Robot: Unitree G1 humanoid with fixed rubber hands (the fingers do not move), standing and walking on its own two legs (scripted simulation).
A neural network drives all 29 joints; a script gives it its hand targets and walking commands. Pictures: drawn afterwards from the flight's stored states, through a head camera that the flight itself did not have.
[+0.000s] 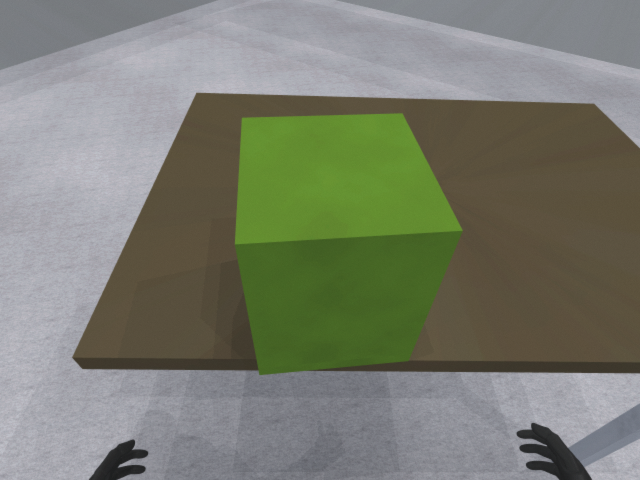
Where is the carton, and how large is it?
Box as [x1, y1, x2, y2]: [235, 113, 462, 374]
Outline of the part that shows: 402,113 242,118 235,247 259,374 408,360 462,230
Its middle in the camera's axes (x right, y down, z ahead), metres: +0.01 +0.01 +0.50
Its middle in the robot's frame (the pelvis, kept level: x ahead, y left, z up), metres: +0.38 +0.01 +0.11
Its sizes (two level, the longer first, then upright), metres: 0.210 0.200 0.250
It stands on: a table, 0.74 m high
